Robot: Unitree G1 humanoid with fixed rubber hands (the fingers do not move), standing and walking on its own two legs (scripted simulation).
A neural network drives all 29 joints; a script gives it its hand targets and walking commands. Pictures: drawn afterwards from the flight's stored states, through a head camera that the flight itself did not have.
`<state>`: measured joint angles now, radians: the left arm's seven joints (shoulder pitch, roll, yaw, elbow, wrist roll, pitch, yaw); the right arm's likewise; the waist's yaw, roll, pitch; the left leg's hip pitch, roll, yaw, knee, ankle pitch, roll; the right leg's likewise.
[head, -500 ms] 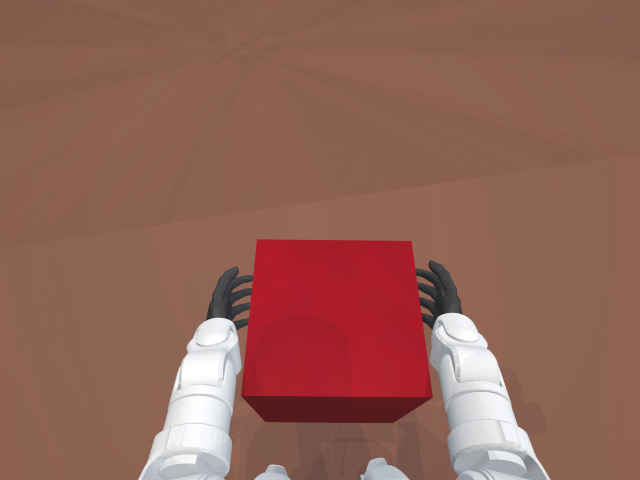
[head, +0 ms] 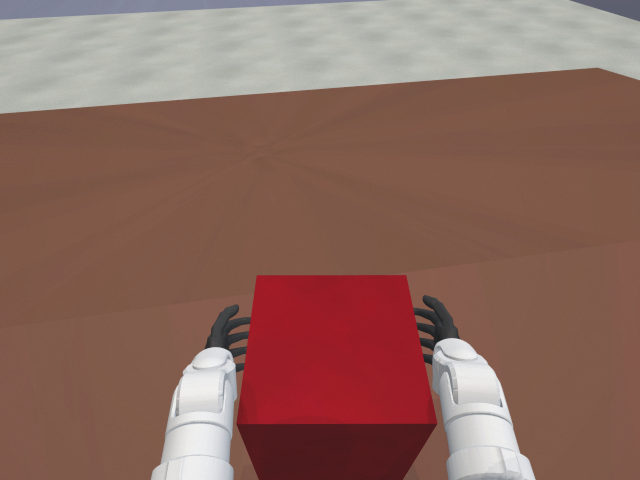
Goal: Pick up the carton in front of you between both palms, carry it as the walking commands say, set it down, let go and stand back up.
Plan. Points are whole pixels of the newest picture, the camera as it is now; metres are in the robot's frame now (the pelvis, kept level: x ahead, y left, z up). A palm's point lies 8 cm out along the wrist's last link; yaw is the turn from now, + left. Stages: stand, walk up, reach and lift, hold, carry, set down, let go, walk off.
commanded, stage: reach and lift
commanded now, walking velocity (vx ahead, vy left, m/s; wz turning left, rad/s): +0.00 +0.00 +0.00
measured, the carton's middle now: (331, 383) +0.29 +0.00 -0.05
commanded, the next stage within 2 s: hold in 0.86 s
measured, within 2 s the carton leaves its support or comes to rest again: neither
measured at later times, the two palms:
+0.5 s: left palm (218, 349) +0.30 +0.15 +0.03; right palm (445, 340) +0.30 -0.15 +0.04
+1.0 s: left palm (216, 345) +0.29 +0.15 +0.05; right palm (450, 336) +0.30 -0.15 +0.06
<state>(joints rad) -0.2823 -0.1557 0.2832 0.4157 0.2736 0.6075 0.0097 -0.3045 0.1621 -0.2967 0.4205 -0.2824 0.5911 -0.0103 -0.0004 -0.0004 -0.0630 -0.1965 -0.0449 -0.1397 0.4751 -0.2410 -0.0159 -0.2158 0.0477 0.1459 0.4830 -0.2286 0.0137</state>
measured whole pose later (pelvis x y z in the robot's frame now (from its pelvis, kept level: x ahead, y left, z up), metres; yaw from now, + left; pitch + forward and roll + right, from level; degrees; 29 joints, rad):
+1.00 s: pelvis +0.01 +0.00 +0.01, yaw +0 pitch -6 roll +0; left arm -0.23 -0.14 0.20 0.23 0.25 0.73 0.02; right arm -0.25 0.15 -0.22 0.24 -0.26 0.71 0.00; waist 0.00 0.00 -0.01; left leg -0.06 -0.03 -0.13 0.36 -0.20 -0.01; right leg -0.08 0.04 0.14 0.36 -0.19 0.01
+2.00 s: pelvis +0.02 +0.00 +0.00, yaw +0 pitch -1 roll +0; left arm -0.20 -0.14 0.16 0.08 0.21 0.83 0.03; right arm -0.22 0.14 -0.17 0.10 -0.22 0.80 -0.02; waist 0.00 0.00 -0.09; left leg -0.19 -0.01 -0.08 0.47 -0.34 -0.01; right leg -0.22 0.01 0.07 0.51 -0.39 0.01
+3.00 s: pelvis +0.56 +0.03 +0.00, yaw -3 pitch +5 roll -1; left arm -0.11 -0.13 0.09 -0.33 0.12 1.18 0.08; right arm -0.13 0.13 -0.09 -0.32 -0.11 1.15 -0.09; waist -0.04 0.00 -0.02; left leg -0.31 0.01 0.28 0.39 -0.17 0.11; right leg -0.49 -0.07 -0.06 1.13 -0.30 -0.03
